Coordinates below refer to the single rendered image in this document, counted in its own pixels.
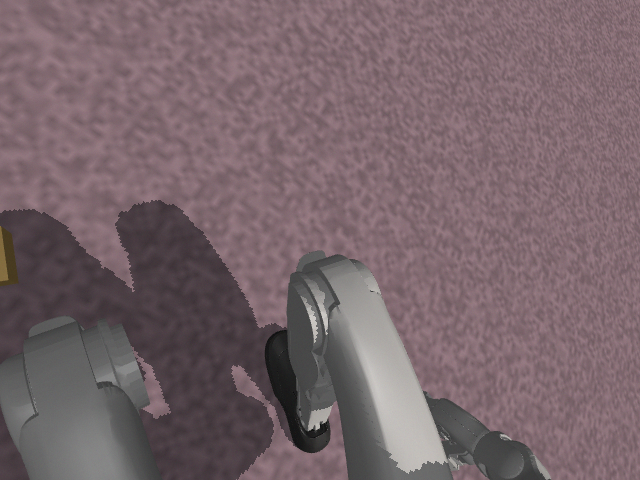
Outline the small box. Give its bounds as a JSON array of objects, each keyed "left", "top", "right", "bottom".
[{"left": 0, "top": 226, "right": 19, "bottom": 286}]

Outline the right robot foot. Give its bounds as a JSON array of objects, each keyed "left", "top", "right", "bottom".
[{"left": 265, "top": 330, "right": 330, "bottom": 453}]

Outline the right robot arm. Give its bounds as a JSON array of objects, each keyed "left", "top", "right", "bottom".
[{"left": 473, "top": 431, "right": 551, "bottom": 480}]

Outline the right robot hand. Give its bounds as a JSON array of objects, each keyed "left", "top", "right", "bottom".
[{"left": 422, "top": 390, "right": 491, "bottom": 471}]

